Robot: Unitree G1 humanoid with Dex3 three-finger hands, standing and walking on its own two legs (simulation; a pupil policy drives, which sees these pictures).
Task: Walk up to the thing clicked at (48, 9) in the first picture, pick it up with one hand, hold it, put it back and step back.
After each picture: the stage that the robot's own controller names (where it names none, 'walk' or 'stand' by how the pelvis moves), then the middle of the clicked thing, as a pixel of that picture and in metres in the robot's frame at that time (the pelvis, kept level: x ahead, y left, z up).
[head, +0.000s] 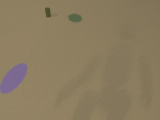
stand; (47, 12) +1.86 +0.41 -0.72
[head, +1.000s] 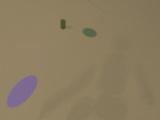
walk; (62, 24) +1.75 +0.15 -0.70
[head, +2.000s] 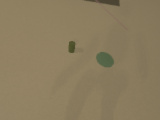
walk; (71, 47) +1.14 +0.03 -0.71
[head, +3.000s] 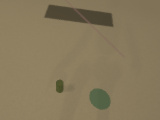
walk; (59, 86) +0.72 +0.10 -0.71
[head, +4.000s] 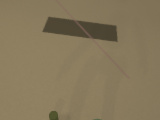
walk; (53, 117) +0.46 +0.15 -0.71
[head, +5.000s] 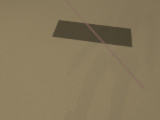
stand; out of the picture +0.33 +0.13 -0.71
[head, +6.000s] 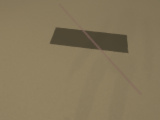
stand; out of the picture +0.32 +0.15 -0.72
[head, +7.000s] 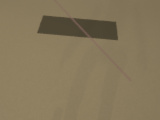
stand; out of the picture +0.32 +0.18 -0.71
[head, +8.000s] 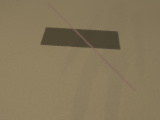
stand; out of the picture +0.28 +0.17 -0.73
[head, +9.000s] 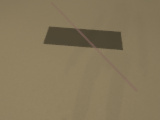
stand; out of the picture +0.29 +0.16 -0.73
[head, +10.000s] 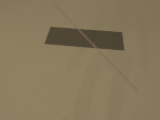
stand; out of the picture +0.29 +0.16 -0.73
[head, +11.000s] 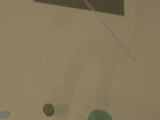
go down; (48, 110) +0.34 +0.15 -0.62
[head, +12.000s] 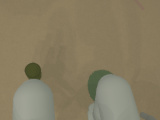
go down; (33, 73) +0.39 +0.17 -0.31
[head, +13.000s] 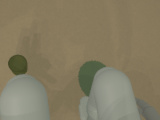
close in; (18, 66) +0.39 +0.18 -0.28
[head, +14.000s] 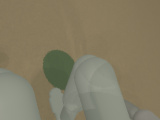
close; out of the picture +0.39 +0.20 -0.23
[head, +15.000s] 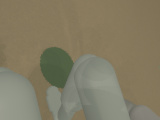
close; out of the picture +0.38 +0.21 -0.23
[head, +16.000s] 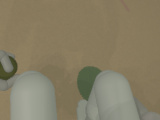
lift; (2, 70) +0.33 +0.24 -0.13
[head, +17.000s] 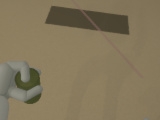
lift; (29, 86) +0.31 +0.17 +0.03
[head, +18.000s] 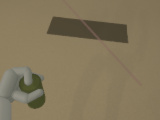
hold; (33, 91) +0.31 +0.17 +0.00
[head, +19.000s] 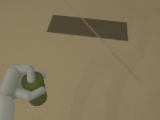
hold; (35, 89) +0.31 +0.16 +0.00
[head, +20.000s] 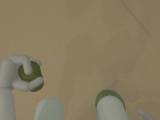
crouch; (32, 77) +0.35 +0.17 -0.09
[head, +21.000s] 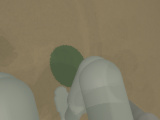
lower; out of the picture +0.40 +0.21 -0.23
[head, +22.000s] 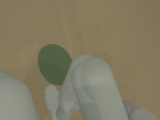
lower; out of the picture +0.41 +0.24 -0.24
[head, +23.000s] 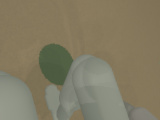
lower; out of the picture +0.41 +0.24 -0.24
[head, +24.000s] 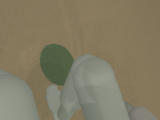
lower; out of the picture +0.40 +0.24 -0.24
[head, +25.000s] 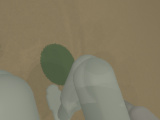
loosen; out of the picture +0.40 +0.24 -0.24
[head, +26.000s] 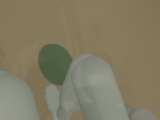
open; out of the picture +0.38 +0.21 -0.23
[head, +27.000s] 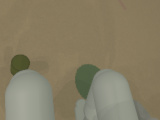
stand; (19, 66) +0.38 +0.18 -0.27
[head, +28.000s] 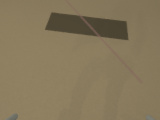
stand; out of the picture +0.31 +0.13 -0.64
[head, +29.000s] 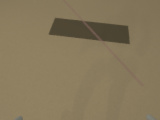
stand; out of the picture +0.33 +0.14 -0.66
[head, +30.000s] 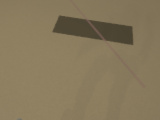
stand; out of the picture +0.32 +0.14 -0.68
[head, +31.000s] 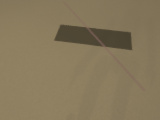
walk; out of the picture +0.35 +0.13 -0.72
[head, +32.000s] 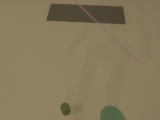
walk; (65, 109) +0.43 +0.14 -0.71
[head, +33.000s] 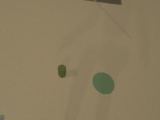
walk; (62, 71) +0.69 +0.12 -0.69
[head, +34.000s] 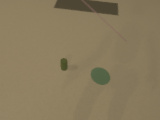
stand; (63, 64) +0.96 +0.14 -0.70
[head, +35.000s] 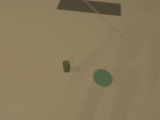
stand; (66, 66) +0.94 +0.13 -0.72
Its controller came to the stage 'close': yes
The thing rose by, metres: 0.72
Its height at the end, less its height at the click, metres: +0.00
